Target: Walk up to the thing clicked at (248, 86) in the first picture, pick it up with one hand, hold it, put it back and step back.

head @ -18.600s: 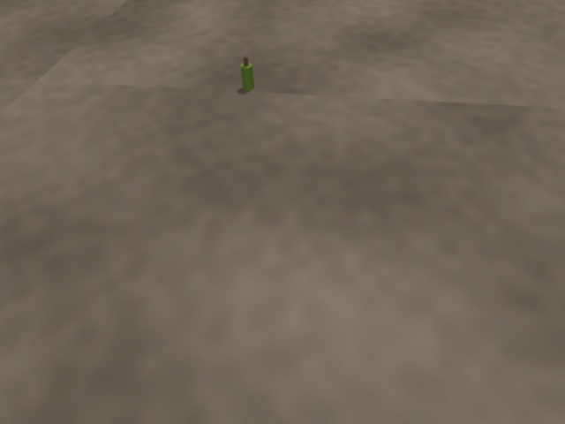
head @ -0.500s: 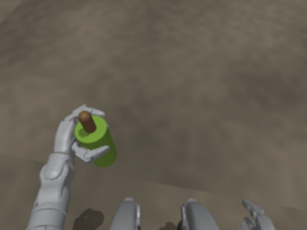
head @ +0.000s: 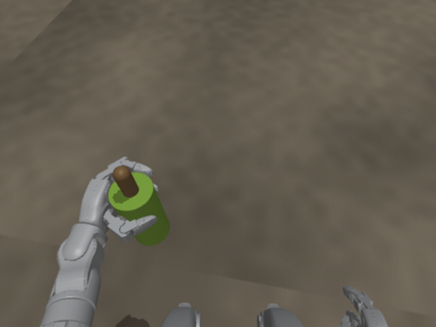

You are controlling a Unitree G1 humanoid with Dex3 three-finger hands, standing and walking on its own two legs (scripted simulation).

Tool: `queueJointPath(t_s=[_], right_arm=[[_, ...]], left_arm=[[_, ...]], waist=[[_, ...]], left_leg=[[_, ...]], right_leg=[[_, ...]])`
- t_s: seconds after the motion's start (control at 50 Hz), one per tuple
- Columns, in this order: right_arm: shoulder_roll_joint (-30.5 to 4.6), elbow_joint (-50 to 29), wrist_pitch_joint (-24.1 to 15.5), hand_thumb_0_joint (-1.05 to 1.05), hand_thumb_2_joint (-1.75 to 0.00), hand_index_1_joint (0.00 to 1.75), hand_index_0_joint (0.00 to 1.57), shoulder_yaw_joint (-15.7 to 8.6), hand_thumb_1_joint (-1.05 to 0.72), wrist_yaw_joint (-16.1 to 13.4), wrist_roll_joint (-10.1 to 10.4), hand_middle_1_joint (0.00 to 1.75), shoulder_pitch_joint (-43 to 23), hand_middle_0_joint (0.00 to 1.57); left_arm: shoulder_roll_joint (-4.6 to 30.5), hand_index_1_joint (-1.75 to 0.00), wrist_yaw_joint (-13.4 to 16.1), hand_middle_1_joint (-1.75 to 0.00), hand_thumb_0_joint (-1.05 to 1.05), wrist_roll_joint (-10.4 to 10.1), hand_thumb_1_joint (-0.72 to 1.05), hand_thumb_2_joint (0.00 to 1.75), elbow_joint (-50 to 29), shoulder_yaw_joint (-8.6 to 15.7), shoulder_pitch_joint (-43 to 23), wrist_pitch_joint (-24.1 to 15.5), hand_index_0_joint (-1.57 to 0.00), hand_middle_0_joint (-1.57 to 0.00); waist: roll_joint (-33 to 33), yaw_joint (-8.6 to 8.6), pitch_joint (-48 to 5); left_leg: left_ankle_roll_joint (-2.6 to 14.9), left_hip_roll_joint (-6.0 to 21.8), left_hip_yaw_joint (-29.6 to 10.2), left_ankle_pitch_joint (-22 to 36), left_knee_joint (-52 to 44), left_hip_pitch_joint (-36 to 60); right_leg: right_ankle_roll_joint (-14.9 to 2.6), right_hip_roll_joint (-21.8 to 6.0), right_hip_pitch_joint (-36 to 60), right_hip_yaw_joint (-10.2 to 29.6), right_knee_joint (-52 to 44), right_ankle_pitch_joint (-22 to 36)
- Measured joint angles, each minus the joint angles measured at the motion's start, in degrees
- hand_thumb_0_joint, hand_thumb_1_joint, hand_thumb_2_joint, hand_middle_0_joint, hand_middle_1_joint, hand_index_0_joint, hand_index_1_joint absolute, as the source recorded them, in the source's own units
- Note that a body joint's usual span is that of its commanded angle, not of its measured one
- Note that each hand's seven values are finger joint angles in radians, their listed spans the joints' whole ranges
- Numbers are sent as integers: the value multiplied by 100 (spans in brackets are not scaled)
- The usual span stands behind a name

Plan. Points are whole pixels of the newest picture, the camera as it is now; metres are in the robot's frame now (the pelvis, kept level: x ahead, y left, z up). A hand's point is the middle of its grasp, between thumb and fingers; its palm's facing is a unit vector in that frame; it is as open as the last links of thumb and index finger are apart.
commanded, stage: lift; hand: left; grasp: from the side
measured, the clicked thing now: (138, 204) +0.32 +0.17 +0.02
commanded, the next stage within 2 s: hold in 0.20 s
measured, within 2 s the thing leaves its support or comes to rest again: neither
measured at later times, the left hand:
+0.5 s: hand (136, 197) +0.32 +0.16 +0.05, palm faces -0.13 -0.99 +0.00, open 10.3 cm
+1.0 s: hand (133, 203) +0.31 +0.16 +0.06, palm faces -0.13 -0.99 -0.01, open 10.3 cm
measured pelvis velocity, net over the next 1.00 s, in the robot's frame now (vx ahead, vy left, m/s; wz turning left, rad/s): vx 0.00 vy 0.00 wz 0.00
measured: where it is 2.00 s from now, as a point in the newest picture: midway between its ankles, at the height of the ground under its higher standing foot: outside the picture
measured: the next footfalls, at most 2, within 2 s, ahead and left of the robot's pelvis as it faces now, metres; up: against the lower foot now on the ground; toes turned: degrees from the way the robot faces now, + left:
none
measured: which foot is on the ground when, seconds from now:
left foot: down 0.00-1.00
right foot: down 0.00-1.00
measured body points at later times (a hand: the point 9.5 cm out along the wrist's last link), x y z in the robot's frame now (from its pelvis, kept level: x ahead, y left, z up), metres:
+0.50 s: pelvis +0.01 -0.01 +0.02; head +0.05 +0.00 +0.46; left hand +0.32 +0.22 +0.05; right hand +0.13 -0.26 -0.09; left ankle +0.01 +0.12 -0.68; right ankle +0.02 -0.13 -0.68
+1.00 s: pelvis +0.00 +0.00 +0.02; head +0.04 +0.00 +0.47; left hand +0.31 +0.22 +0.06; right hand +0.13 -0.25 -0.08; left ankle +0.01 +0.12 -0.68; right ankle +0.02 -0.13 -0.68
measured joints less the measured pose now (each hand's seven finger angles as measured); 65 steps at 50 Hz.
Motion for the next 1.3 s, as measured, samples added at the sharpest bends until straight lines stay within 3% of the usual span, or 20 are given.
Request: queueJointPath(t_s=[0.44,1.02,1.3], right_arm=[[18,93,40,1,-89,30,20,-6,-89,-123,-46,30,-21,20],[32,128,2,1,-89,30,20,-17,-89,-103,-37,30,-28,20],[51,152,-10,1,-89,30,20,-27,-89,-78,-44,30,-47,20]], left_arm=[[-61,-104,-80,-102,-2,62,-46,114,183,42,33,-94,-72,-68],[-125,-104,33,-102,-2,131,-46,114,-27,-122,265,-62,-72,-68],[-79,-104,118,-102,-2,155,-46,114,65,-70,138,-48,-72,-68]], waist=[[21,8,95],[8,92,228],[3,89,232]], left_leg=[[-51,19,-7,178,-551,679],[-25,-20,32,355,-928,1149],[-22,-19,33,352,-990,1226]], right_leg=[[-49,25,657,-23,-498,144],[-25,-7,1116,8,-860,316],[-20,-5,1198,8,-934,320]])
